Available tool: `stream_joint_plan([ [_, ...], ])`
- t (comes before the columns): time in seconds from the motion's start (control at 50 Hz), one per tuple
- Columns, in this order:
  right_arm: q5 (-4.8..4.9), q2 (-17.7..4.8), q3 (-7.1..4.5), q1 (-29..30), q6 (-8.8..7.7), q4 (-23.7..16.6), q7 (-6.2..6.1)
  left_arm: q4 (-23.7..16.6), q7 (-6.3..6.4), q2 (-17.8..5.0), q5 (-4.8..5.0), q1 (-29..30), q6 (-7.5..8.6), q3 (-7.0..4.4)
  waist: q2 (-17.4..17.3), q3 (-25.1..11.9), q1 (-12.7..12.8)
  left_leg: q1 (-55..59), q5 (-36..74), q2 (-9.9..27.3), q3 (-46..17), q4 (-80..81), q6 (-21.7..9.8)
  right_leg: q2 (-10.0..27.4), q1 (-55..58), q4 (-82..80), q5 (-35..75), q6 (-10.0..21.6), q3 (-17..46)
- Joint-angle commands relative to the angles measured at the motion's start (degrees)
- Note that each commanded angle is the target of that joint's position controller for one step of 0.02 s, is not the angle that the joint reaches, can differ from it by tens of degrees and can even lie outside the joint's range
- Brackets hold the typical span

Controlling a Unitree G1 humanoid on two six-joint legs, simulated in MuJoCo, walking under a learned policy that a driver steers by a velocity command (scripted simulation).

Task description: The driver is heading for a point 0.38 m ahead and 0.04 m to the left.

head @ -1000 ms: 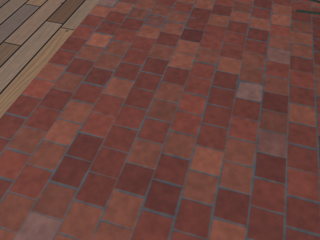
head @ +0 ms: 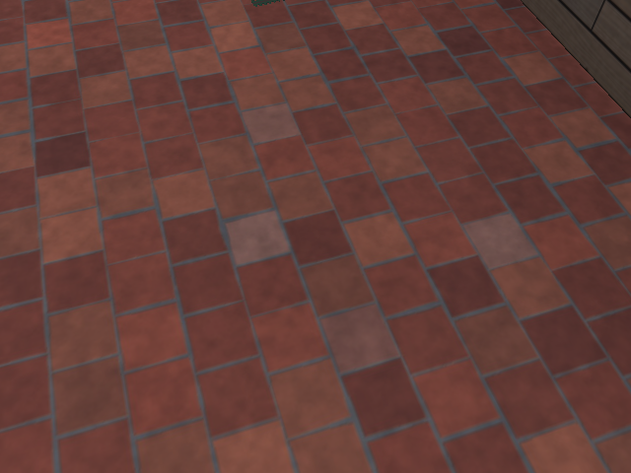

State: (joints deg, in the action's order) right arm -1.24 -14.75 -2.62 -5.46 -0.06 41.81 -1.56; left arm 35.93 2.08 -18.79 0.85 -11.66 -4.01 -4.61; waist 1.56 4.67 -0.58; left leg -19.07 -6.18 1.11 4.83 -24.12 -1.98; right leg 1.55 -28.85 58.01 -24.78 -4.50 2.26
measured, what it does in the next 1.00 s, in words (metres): walks ahead: right foot, then left foot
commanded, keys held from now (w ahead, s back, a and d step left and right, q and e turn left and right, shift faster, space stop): no key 0.02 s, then w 0.26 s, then w+q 0.26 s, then no key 0.46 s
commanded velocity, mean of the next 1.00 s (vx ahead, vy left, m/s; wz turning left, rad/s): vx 0.25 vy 0.00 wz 0.02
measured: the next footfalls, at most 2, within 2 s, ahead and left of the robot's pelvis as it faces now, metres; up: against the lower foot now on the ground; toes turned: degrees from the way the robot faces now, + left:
right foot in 0.16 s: +0.04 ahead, -0.14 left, +0.00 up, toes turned -3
left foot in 0.64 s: +0.37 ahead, +0.11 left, +0.00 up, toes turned +6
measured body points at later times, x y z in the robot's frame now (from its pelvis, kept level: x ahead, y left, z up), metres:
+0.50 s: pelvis +0.12 -0.03 +0.01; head +0.14 -0.06 +0.46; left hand +0.15 +0.25 -0.10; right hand +0.28 -0.30 -0.11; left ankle +0.29 +0.12 -0.68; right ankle +0.00 -0.13 -0.74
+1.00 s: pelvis +0.32 +0.02 +0.00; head +0.34 +0.02 +0.45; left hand +0.40 +0.30 -0.11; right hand +0.47 -0.22 -0.12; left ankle +0.33 +0.11 -0.74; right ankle +0.40 -0.14 -0.72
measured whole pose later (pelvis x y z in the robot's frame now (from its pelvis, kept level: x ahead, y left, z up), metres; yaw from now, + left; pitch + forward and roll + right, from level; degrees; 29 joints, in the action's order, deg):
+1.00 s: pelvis +0.32 +0.02 +0.00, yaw +6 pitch +1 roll +2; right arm -1.2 -13.8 -1.6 -7.2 -1.7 49.8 1.0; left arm 44.7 2.7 -15.6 -0.2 -12.1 0.2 -2.5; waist 2.2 1.8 -0.6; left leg -13.8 -9.3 -5.0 1.8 -22.0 -3.9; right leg 5.6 -26.4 39.3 -12.9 -3.5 3.4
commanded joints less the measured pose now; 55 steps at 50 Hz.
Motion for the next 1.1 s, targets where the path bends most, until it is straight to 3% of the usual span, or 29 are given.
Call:
stream_joint_plan([
  [0.02,0.47,-10.6,-2.83,1.9,-0.11,-3.1,-0.02,-4.2,-0.49,-2.8,-0.42,-1.4,0.85,-0.34,-10.0,-11.7,-0.2,8.5,8.9,14.9,-10.3,8.4,-12.6,1.0,5.6,-7.2,1.7,0.9,-1.2],
  [0.1,2.81,-12.4,-3.19,1.3,0.15,-1.6,1.24,-2.0,-1.83,-3.3,-0.47,-5.1,1.28,-0.44,-10.1,-10.5,1.6,3.0,-17.4,14.6,-10.7,10.9,-10.3,-1.1,15.8,-21.8,5.2,4.9,-5.1],
  [0.14,3.14,-9.7,-2.27,0.7,-0.14,-0.4,1.78,1.1,-2.15,-2.7,-0.75,-9.8,1.71,-0.39,-8.0,-9.2,3.9,-4.3,-26.5,11.6,-7.7,7.2,-5.9,-2.6,26.6,-30.9,6.4,8.0,-5.9],
  [0.16,2.20,-5.3,-0.87,1.7,-0.69,-0.7,2.44,2.2,-1.83,-4.1,-0.78,-13.5,1.98,-0.65,-0.9,-8.7,5.1,-11.3,-26.6,7.5,-2.8,-4.5,-1.7,3.9,32.4,-37.4,-0.9,10.6,4.4],
  [0.18,1.09,-2.0,0.05,3.7,-1.66,-3.1,3.10,1.5,-1.49,-11.3,-1.14,-14.4,2.18,-2.04,13.7,-6.2,5.0,-26.1,-27.5,-0.8,3.3,-21.4,3.0,17.4,33.8,-45.4,-14.6,18.3,27.2],
  [0.2,2.41,-8.9,-2.08,8.4,-2.70,-4.2,2.68,0.6,-1.56,-12.3,-2.12,-12.6,3.73,-2.40,9.0,-1.0,6.9,-30.0,-24.6,1.0,-5.2,-29.5,2.2,20.5,26.1,-51.0,-19.3,22.7,34.6],
  [0.22,3.32,-10.5,-2.89,6.0,-3.13,-3.5,2.68,0.3,-1.26,-9.7,-2.11,-8.9,5.23,-1.55,8.5,1.3,3.9,-31.2,-18.3,2.6,-7.3,-31.7,1.3,18.6,26.0,-51.5,-17.0,20.9,30.5],
  [0.26,2.08,-10.4,-3.20,2.5,-3.59,-0.8,2.61,0.6,-1.05,-6.1,-0.88,-6.3,6.88,-0.49,8.1,0.3,2.2,-30.7,-9.7,3.9,-7.7,-30.5,1.5,14.5,28.5,-50.9,-6.3,16.8,21.6],
  [0.3,1.84,-8.6,-2.96,1.7,-3.86,0.6,3.01,1.3,-0.83,-4.9,-1.11,-7.7,7.56,-0.02,6.1,-1.1,2.0,-28.3,-2.5,3.7,-6.6,-30.3,2.3,12.3,29.1,-51.3,3.7,15.2,15.0],
  [0.42,2.74,-5.4,-1.51,5.3,-3.24,0.0,4.00,3.8,-0.74,-5.9,-1.52,-11.2,8.36,-0.82,4.9,0.1,4.6,-24.4,7.3,2.6,-6.3,-19.6,4.3,11.4,28.4,-52.4,14.9,14.2,2.5],
  [0.54,2.81,-4.5,-0.31,10.3,-3.78,-3.3,5.80,6.8,-0.87,-6.7,-0.52,-13.2,8.02,-1.53,3.5,3.5,6.4,-23.6,5.2,1.9,-4.2,-10.7,0.9,14.5,32.8,-50.8,21.7,13.6,-3.4],
  [0.58,2.13,-4.8,-0.39,9.6,-4.28,-4.0,6.36,7.4,-0.68,-7.0,-0.25,-12.4,7.38,-1.47,4.0,2.7,4.8,-18.0,1.5,-0.2,-1.9,-7.9,-1.1,14.1,32.9,-45.2,40.4,12.6,-5.0],
  [0.62,1.47,-8.2,-2.18,-1.0,-4.63,-1.6,5.96,7.5,-0.13,-8.4,-0.16,-11.0,6.71,-1.58,5.9,-5.7,-1.4,-2.0,2.9,-5.2,1.1,-5.9,-3.5,11.9,32.5,-31.1,65.5,10.0,-7.0],
  [0.64,1.54,-11.0,-3.41,-8.1,-4.62,0.3,5.12,7.4,0.04,-8.2,-0.22,-11.5,6.90,-1.31,4.5,-10.8,-4.9,11.5,11.5,-5.3,-0.5,-3.7,-5.1,9.5,26.5,-20.7,64.2,7.5,-8.9],
  [0.66,0.95,-15.7,-4.29,-15.9,-4.05,1.6,3.81,5.4,-0.01,-5.4,-2.15,-12.0,7.65,-0.05,-4.4,-19.2,-6.7,31.0,31.1,6.8,-14.8,-7.4,-9.0,5.5,11.8,-2.8,37.4,4.3,-9.0],
  [0.68,0.39,-17.9,-3.77,-15.5,-3.84,1.8,3.64,6.6,-1.33,1.0,-1.90,-22.5,8.50,2.18,-16.6,-31.6,-1.0,47.6,40.6,24.5,-41.1,-5.8,-22.4,-4.4,-4.7,18.6,-16.2,1.3,-2.2],
  [0.7,0.90,-13.5,-3.20,-16.2,-3.20,1.0,3.40,8.6,-1.54,-6.4,0.23,-16.3,9.00,0.30,-6.9,-33.4,-6.3,41.8,37.4,21.2,-36.5,-2.7,-20.3,-2.3,-3.2,22.0,-13.8,1.7,6.5],
  [0.72,1.28,-11.6,-2.42,-11.1,-3.17,1.0,3.32,6.3,-1.56,-7.0,1.70,-10.1,9.00,0.07,-7.5,-22.8,-5.0,34.4,37.3,18.3,-26.6,-1.6,-17.6,0.7,-7.7,19.9,-10.9,2.4,4.1],
  [0.74,1.73,-9.7,-1.94,-7.3,-3.18,0.9,3.15,6.2,-0.87,-5.8,0.78,-7.5,8.92,0.45,-3.3,-16.3,-3.1,25.0,35.0,15.3,-22.1,0.5,-15.1,3.0,-7.4,15.1,-6.7,2.5,2.2],
  [0.76,1.69,-7.8,-1.36,-4.3,-3.12,0.6,2.98,6.3,-0.19,-5.8,-0.29,-6.3,8.30,0.07,-2.6,-12.2,-1.5,16.9,33.4,13.5,-19.2,2.7,-14.2,4.0,-4.9,11.9,-3.7,2.1,1.6],
  [0.8,0.26,-6.9,-1.06,-1.2,-3.32,0.9,3.17,7.5,0.33,-3.4,-0.62,-10.6,6.29,0.24,-5.1,-10.8,2.4,5.2,31.6,11.3,-14.5,7.0,-14.1,4.4,4.8,8.0,0.6,1.3,1.3],
  [0.84,-0.11,-6.6,-0.95,1.4,-3.92,1.5,3.24,7.9,0.83,-1.3,-0.89,-12.1,5.19,0.69,-6.4,-10.1,4.1,0.6,32.8,10.2,-10.9,8.4,-14.2,4.3,7.9,0.5,3.0,0.5,0.7],
  [0.88,-0.04,-6.9,-1.01,2.4,-3.86,2.4,2.90,7.5,1.13,-0.6,-1.42,-10.1,4.80,1.01,-6.9,-10.7,3.8,0.6,30.7,9.5,-9.3,8.5,-13.2,4.6,9.4,-7.5,7.4,0.4,0.7],
  [0.98,0.08,-7.4,-0.71,0.9,-2.02,4.9,2.16,7.0,0.74,-2.1,-0.91,-4.1,4.27,0.61,-6.4,-9.1,1.2,1.6,7.4,9.6,-11.7,9.6,-11.2,3.8,12.7,-19.5,13.6,1.0,0.6],
  [1.02,0.78,-6.1,0.00,1.6,-1.50,5.4,2.16,7.3,0.60,-1.7,-1.53,-4.0,4.53,0.54,-5.5,-7.7,2.5,0.7,-2.0,8.1,-12.2,7.4,-8.8,2.6,17.5,-28.3,17.2,2.2,-0.5],
  [1.04,0.90,-4.5,0.65,0.0,-1.52,6.2,2.22,7.1,0.60,-2.2,-2.18,-3.4,4.73,0.49,-4.1,-6.8,2.6,0.1,-5.2,6.1,-11.9,5.8,-6.1,3.3,20.3,-33.4,22.2,3.0,0.7],
  [1.06,0.16,-3.3,1.14,-2.1,-1.68,6.7,2.23,6.3,0.80,-4.5,-2.38,-2.9,4.98,0.14,-0.9,-7.0,1.2,-0.5,-8.7,3.4,-10.7,2.5,-3.1,7.3,22.7,-34.9,31.0,4.2,4.9],
  [1.08,-0.08,-3.2,0.85,-7.7,-1.92,7.5,2.40,6.5,0.92,-8.2,-1.70,-0.1,4.82,-0.60,6.9,-6.8,-3.8,-1.4,-12.3,-1.1,-7.4,1.8,-1.1,9.2,22.3,-33.1,30.8,6.9,6.9],
  [1.1,-0.09,-3.4,1.03,-5.9,-1.57,8.0,2.08,7.0,0.36,-4.3,-1.57,0.6,4.80,-0.03,7.7,-7.7,-2.2,4.1,-10.4,-1.3,-5.8,1.6,0.1,7.1,17.4,-34.0,20.7,7.1,5.5],
])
